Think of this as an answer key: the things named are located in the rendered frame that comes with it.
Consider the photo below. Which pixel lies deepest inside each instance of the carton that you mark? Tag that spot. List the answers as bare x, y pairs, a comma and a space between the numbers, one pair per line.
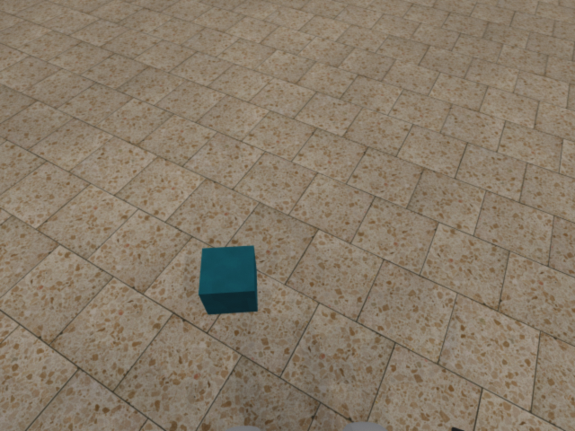
228, 280

